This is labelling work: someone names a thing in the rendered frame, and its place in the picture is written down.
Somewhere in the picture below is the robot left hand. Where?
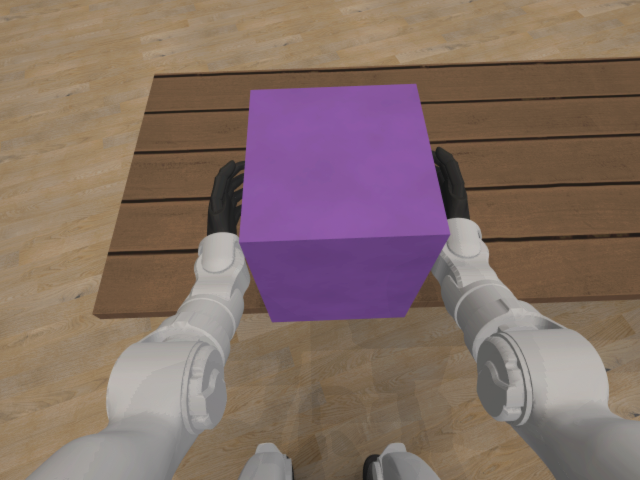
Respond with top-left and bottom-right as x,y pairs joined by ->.
207,160 -> 245,236

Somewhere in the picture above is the left robot forearm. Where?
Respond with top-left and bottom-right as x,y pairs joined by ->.
106,232 -> 250,419

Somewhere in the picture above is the robot right thigh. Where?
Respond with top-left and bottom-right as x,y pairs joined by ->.
372,452 -> 440,480

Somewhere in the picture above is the right robot shin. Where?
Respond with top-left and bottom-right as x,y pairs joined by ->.
379,443 -> 407,458

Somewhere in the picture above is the carton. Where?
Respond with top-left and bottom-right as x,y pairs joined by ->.
239,84 -> 450,322

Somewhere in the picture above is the robot right hand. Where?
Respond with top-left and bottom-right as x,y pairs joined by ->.
431,147 -> 470,220

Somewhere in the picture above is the right robot upper arm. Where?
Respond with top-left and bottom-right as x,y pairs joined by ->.
477,328 -> 640,480

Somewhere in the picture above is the right robot forearm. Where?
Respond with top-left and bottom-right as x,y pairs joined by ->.
431,218 -> 609,399

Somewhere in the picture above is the table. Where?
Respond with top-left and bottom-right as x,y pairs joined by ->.
92,56 -> 640,319

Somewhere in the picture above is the left robot upper arm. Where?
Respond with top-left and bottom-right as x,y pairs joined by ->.
25,341 -> 227,480

